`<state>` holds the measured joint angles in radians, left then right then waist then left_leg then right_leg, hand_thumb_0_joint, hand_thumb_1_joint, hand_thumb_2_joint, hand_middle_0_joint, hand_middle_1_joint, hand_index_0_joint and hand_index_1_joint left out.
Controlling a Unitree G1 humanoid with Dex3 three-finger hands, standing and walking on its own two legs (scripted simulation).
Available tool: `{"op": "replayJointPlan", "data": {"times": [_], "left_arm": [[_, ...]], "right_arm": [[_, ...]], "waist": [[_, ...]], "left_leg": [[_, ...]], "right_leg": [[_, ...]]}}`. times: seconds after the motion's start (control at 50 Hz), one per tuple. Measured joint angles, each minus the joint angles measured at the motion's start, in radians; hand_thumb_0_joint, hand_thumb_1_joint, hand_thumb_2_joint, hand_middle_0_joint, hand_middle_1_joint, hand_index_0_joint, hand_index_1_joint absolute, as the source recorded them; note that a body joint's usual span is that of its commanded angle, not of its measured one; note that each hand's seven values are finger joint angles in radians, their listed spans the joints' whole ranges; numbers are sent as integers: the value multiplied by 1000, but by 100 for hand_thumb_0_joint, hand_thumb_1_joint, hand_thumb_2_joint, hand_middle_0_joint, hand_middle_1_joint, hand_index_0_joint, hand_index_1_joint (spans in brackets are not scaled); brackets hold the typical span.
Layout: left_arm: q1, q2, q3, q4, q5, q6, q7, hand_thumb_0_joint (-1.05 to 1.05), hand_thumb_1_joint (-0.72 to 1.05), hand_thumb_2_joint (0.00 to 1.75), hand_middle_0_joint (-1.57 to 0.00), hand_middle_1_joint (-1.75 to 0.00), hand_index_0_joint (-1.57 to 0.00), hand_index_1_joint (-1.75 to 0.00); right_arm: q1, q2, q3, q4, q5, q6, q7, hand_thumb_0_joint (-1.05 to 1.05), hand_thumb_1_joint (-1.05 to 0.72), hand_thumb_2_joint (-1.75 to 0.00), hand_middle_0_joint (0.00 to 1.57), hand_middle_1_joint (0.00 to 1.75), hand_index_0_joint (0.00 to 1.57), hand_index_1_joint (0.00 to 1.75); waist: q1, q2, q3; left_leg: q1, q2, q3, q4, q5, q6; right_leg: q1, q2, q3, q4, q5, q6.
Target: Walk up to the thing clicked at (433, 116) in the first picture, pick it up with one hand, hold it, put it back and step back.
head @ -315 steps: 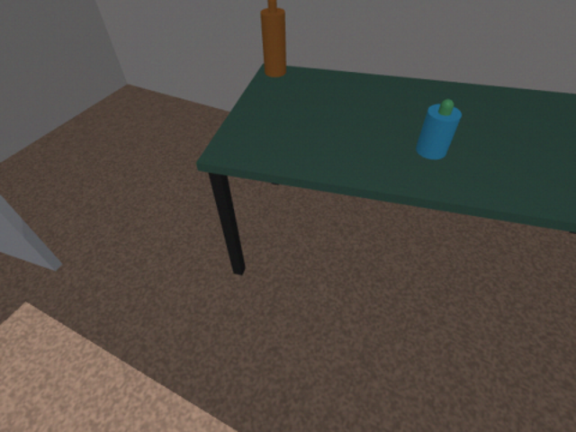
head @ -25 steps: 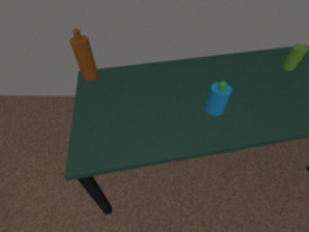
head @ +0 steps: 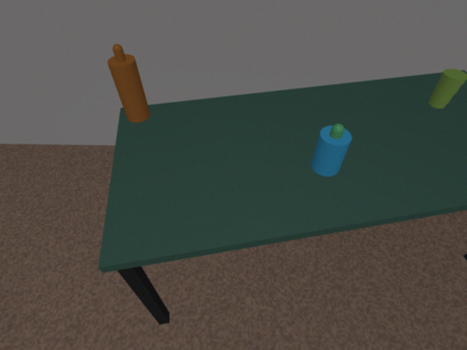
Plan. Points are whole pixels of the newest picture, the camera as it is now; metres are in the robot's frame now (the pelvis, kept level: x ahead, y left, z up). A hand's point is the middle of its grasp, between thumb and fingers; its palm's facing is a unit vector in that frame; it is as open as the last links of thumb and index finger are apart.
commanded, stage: stand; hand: right
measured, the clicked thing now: (331, 147) +0.67 -0.25 -0.09
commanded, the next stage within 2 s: walk up in 0.54 s
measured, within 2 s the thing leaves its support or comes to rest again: neither
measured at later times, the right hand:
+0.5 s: hand out of the picture +0.07 -0.25 -0.16, palm faces -0.02 +0.94 -0.34, open 7.4 cm
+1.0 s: hand out of the picture +0.09 -0.45 -0.17, palm faces -0.06 +0.85 -0.53, open 7.4 cm
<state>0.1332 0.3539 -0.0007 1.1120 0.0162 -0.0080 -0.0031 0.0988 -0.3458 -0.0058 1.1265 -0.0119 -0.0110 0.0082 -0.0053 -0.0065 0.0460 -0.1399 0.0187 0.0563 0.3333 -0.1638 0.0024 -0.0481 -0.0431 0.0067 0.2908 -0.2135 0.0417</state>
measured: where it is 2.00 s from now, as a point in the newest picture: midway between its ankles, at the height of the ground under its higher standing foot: outside the picture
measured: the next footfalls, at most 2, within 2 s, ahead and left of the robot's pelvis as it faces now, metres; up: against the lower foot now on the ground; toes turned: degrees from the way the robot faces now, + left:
right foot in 0.88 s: +0.15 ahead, -0.26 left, +0.00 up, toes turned +11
left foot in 1.22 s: +0.10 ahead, +0.00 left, +0.00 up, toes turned +10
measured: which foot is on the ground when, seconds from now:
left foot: down 0.00-0.90, up 0.92-1.00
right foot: down 0.00-0.56, up 0.58-0.86, down 0.88-1.00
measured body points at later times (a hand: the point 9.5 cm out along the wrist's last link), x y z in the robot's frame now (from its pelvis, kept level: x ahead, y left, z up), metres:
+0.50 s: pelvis +0.00 +0.00 +0.00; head +0.01 +0.01 +0.45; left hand +0.06 +0.30 -0.14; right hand +0.07 -0.30 -0.13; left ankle +0.01 +0.12 -0.75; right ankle -0.03 -0.15 -0.75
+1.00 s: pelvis +0.04 -0.13 -0.03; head +0.06 -0.13 +0.42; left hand +0.07 +0.19 -0.15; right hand +0.09 -0.50 -0.13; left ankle +0.01 +0.03 -0.70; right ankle +0.07 -0.26 -0.75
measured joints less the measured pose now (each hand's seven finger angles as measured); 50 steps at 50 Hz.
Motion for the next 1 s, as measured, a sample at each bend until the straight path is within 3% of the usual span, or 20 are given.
{"op": "replayJointPlan", "data": {"times": [0.54, 0.56, 0.62, 0.66, 0.76, 0.86, 0.88, 0.92, 0.96, 1.0], "left_arm": [[13, -2, 0, 1, 0, 4, -4, 1, 90, 90, -21, -30, -20, -30], [16, 1, 14, -13, 13, 14, -14, 1, 90, 90, -21, -30, -20, -30], [21, 41, 63, -73, 48, 60, -44, 1, 90, 90, -21, -30, -20, -30], [30, 75, 90, -108, 52, 81, -58, 1, 90, 90, -21, -30, -20, -30], [64, 120, 131, -163, 48, 107, -91, 1, 90, 90, -20, -30, -20, -30], [83, 122, 135, -203, 41, 106, -112, 1, 90, 90, -20, -30, -20, -30], [91, 121, 134, -208, 39, 98, -110, 1, 90, 90, -20, -30, -20, -30], [97, 94, 132, -212, 43, 76, -97, 1, 90, 90, -20, -30, -20, -30], [109, 63, 119, -220, 51, 70, -84, 1, 90, 90, -20, -30, -20, -30], [124, 32, 104, -221, 46, 76, -77, 1, 90, 90, -20, -30, -20, -30]], "right_arm": [[14, -2, -1, 5, -1, -2, 1, 0, -90, -90, 20, 30, 20, 30], [21, 1, -8, -4, -1, -6, -2, 0, -90, -90, 21, 30, 20, 30], [74, 19, -39, -53, -4, -41, -23, 0, -90, -90, 21, 30, 21, 30], [115, 18, -53, -68, -12, -49, -36, 0, -90, -90, 21, 30, 21, 30], [192, -32, -84, -101, -35, -45, -57, 0, -89, -90, 21, 30, 21, 30], [227, -97, -104, -130, -46, -33, -63, 0, -89, -90, 21, 30, 21, 30], [228, -109, -106, -133, -47, -26, -64, 0, -89, -90, 21, 30, 21, 30], [219, -135, -108, -133, -43, -5, -72, 0, -89, -90, 21, 30, 21, 30], [215, -135, -104, -132, -27, 12, -82, 1, -90, -90, 21, 30, 20, 30], [205, -126, -90, -137, -11, 6, -78, 1, -90, -90, 20, 30, 20, 30]], "waist": [[0, -1, 3], [2, -5, 2], [2, -40, 11], [4, -64, 13], [1, -92, 30], [-3, -75, 47], [-1, -68, 43], [-1, -12, 53], [15, 5, 43], [34, 12, 34]], "left_leg": [[-8, -6, -4, -3, 8, 4], [-15, -7, -3, 4, 5, 5], [-38, -7, -9, 37, -11, 7], [-45, 1, -16, 52, -21, 0], [-47, 32, -30, 102, -59, -34], [-75, 84, -57, 213, -139, -53], [-92, 97, -65, 258, -170, -47], [-147, 126, -133, 415, -300, 0], [-224, 65, -169, 613, -382, 13], [-276, 21, -129, 734, -373, 20]], "right_leg": [[-9, -6, -4, 6, 2, 3], [-29, -8, -6, 41, -21, -12], [-167, 7, 18, 367, -201, -41], [-249, 10, 32, 532, -223, -54], [-344, -36, 74, 586, -211, -52], [-331, -65, 65, 451, -182, -58], [-311, -61, 51, 406, -143, -51], [-303, -19, 5, 437, -113, -13], [-296, -9, -20, 455, -143, -16], [-261, 0, -30, 408, -137, -36]]}}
